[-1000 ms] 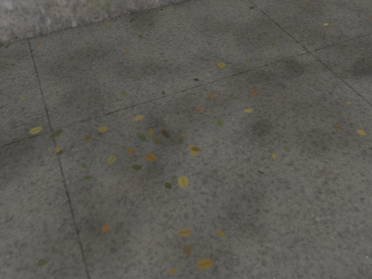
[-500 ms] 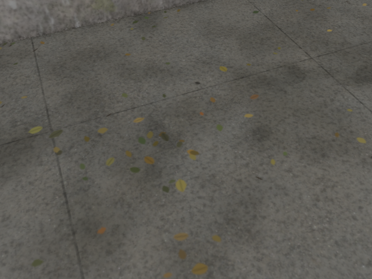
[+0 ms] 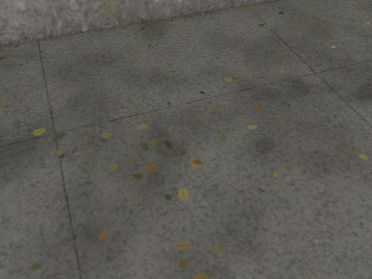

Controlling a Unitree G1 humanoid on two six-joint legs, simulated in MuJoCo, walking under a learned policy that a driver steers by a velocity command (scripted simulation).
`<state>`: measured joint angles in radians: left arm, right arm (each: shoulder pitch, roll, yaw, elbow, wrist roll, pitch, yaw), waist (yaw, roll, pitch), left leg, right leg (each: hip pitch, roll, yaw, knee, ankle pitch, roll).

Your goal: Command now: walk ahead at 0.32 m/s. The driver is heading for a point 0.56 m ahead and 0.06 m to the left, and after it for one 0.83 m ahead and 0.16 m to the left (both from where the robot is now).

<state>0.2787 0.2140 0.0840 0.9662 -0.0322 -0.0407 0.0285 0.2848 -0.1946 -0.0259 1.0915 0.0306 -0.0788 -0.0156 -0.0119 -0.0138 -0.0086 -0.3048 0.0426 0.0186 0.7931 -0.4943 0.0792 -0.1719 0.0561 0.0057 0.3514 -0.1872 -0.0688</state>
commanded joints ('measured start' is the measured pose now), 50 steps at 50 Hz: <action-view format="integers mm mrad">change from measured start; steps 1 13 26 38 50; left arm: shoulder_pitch -110 -206 -424 -82 89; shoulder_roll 144 86 88 79 175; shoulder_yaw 26 12 -10 -26 -16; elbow -87 -139 -231 -29 36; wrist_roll -19 0 8 40 31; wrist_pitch -25 -44 -45 -79 -59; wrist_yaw -5 -12 -83 -56 -11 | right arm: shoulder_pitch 23 157 249 92 -307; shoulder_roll -64 -105 -179 -80 -76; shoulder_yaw -18 -1 -21 -44 -29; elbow -34 -23 -18 -149 -336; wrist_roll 0 -42 -13 -1 -11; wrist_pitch -25 -40 -5 -4 3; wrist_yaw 11 20 -8 7 54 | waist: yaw -59 -60 -33 -36 84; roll -66 109 154 -46 -1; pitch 39 133 136 8 112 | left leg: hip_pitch -37 251 402 -294 -448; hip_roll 47 206 223 124 56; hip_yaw -26 -305 -57 -110 -28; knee -132 -702 -571 420 -146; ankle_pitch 95 186 887 244 586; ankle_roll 16 89 61 -18 -20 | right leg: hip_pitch -31 -657 -371 -37 202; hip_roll -257 -157 -67 -289 -311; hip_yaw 289 7 -84 161 -117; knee -228 634 183 -238 -218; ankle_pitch -273 90 162 113 284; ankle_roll -121 34 -9 -172 -92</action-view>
